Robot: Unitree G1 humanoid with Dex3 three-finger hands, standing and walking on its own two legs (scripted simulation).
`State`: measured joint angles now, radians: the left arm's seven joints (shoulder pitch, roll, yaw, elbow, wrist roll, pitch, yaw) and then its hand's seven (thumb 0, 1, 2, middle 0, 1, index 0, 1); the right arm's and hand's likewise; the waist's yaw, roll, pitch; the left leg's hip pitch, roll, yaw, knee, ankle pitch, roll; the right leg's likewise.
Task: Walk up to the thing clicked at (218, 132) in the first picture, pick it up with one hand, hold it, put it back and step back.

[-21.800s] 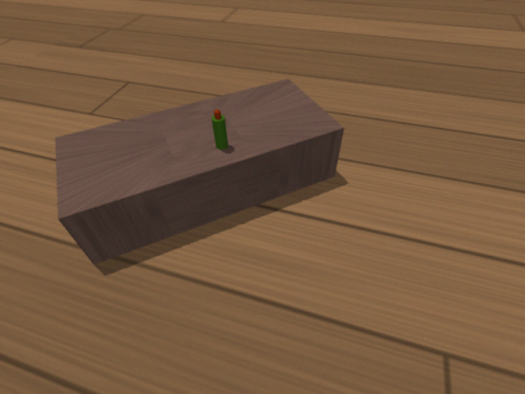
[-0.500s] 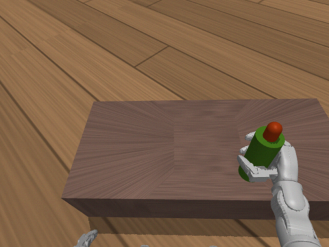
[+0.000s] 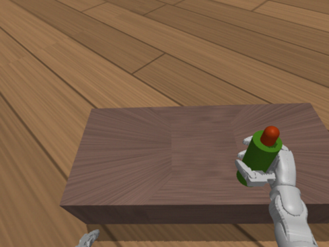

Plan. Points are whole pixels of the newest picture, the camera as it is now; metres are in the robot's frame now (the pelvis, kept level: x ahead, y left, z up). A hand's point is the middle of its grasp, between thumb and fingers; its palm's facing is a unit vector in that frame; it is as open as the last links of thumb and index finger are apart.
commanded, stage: hold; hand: right
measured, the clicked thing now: (258, 156) +0.33 -0.18 +0.06
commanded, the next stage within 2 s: none
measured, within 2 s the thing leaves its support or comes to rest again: neither
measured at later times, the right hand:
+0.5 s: hand (251, 160) +0.33 -0.17 +0.05, palm faces +0.13 +0.99 -0.01, open 8.0 cm
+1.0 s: hand (249, 160) +0.33 -0.16 +0.05, palm faces +0.13 +0.99 +0.00, open 8.0 cm
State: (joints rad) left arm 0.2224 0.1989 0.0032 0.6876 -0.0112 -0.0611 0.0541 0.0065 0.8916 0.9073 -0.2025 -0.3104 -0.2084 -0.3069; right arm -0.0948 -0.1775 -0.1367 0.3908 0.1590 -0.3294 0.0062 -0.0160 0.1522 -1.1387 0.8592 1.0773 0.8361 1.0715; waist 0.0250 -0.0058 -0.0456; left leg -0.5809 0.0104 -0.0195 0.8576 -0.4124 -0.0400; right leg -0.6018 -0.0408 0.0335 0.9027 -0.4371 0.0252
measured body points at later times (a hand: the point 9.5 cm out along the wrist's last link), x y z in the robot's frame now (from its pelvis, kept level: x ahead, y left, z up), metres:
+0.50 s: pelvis +0.00 +0.00 +0.00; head +0.04 +0.00 +0.45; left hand +0.13 +0.24 -0.10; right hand +0.31 -0.22 +0.05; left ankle +0.01 +0.15 -0.69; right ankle +0.01 -0.13 -0.69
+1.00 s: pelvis +0.00 +0.00 +0.00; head +0.04 +0.00 +0.45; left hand +0.13 +0.25 -0.10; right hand +0.31 -0.22 +0.05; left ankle +0.01 +0.15 -0.69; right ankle +0.01 -0.13 -0.69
